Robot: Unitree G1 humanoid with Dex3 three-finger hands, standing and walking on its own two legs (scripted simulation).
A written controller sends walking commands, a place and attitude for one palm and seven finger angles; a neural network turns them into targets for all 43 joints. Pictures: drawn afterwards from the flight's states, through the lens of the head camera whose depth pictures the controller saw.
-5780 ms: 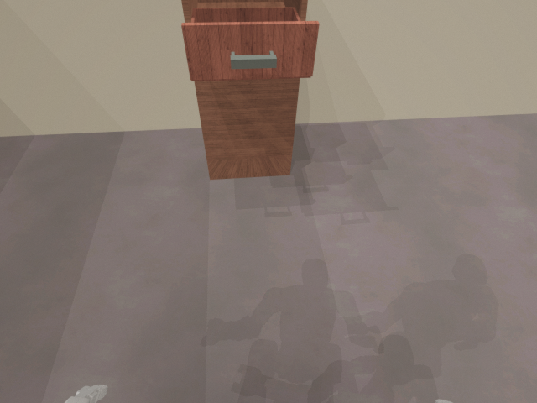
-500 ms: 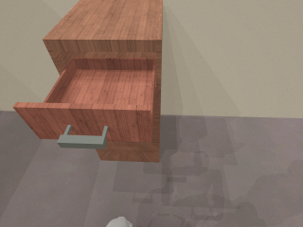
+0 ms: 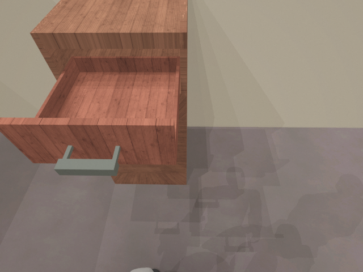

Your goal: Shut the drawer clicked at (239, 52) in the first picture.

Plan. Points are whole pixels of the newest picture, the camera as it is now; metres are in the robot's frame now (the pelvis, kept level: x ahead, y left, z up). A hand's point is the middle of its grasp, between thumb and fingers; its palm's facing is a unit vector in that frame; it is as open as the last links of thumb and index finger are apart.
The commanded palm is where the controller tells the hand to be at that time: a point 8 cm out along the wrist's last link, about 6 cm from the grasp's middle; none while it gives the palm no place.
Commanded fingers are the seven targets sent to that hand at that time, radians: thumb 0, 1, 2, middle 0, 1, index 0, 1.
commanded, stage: come to a stop and stand still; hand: left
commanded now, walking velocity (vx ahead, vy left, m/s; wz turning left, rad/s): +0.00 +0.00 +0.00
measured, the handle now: (90, 158) +0.34 +0.24 +0.04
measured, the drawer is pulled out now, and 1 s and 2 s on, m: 0.29 0.29 0.29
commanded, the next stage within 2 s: look again from close up in 1.20 s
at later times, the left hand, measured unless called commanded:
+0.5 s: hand out of the picture -0.03 +0.13 -0.16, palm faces +0.09 -0.98 -0.20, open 7.3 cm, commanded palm none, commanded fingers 0.00 0.90 0.90 -0.20 -0.30 -0.20 -0.30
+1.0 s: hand out of the picture -0.06 +0.14 -0.16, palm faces +0.10 -0.98 -0.15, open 7.4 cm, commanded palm none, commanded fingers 0.00 0.90 0.90 -0.20 -0.30 -0.20 -0.30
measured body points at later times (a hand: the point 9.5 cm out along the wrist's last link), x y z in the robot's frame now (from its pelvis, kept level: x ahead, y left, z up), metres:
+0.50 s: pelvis -0.04 -0.05 +0.01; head -0.03 -0.05 +0.46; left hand -0.04 +0.18 -0.15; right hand -0.06 -0.26 -0.16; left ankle -0.03 +0.11 -0.73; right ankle -0.02 -0.12 -0.73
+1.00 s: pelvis -0.03 -0.01 +0.01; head -0.03 -0.01 +0.46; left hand -0.07 +0.19 -0.15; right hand -0.06 -0.21 -0.15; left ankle -0.03 +0.11 -0.73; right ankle -0.02 -0.12 -0.73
